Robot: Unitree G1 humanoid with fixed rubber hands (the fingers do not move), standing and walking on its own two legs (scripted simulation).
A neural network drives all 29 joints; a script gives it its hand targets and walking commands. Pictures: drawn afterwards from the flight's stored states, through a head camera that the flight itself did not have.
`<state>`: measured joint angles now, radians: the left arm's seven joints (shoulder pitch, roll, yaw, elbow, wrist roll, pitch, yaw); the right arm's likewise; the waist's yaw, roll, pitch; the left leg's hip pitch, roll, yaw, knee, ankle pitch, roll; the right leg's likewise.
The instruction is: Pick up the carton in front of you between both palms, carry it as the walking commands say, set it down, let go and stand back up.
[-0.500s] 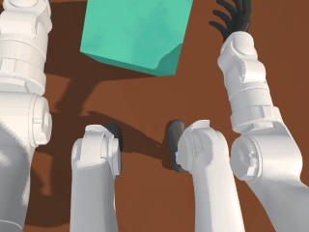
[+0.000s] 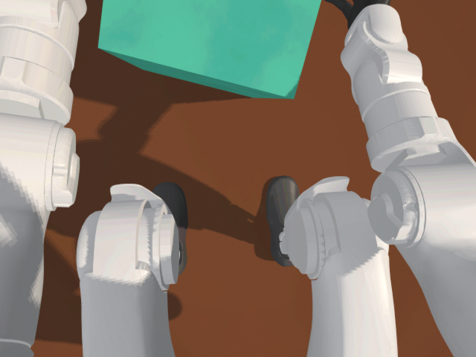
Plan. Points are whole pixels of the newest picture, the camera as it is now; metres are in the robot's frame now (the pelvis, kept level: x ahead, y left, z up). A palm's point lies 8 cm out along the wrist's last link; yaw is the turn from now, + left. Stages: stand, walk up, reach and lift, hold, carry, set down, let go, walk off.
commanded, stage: reach and lift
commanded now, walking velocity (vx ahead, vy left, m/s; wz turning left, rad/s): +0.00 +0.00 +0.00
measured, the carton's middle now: (215, 7) +0.54 +0.05 -0.25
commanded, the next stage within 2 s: none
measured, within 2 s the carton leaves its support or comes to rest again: leaves its support in 0.56 s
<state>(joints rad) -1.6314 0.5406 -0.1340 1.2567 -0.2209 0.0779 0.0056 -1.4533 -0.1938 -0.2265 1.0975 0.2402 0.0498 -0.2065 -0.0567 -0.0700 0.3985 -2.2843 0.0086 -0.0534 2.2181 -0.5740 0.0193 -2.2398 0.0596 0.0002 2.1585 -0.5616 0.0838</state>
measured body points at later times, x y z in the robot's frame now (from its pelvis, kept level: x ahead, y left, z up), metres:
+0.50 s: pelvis +0.00 +0.00 +0.00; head +0.37 +0.06 +0.24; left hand +0.58 +0.19 -0.18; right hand +0.56 -0.12 -0.17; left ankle +0.11 +0.12 -0.34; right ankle +0.12 -0.13 -0.34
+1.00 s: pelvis -0.01 -0.02 +0.06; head +0.27 +0.05 +0.41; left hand +0.52 +0.20 -0.01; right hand +0.52 -0.10 -0.01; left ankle +0.10 +0.12 -0.34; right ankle +0.13 -0.14 -0.34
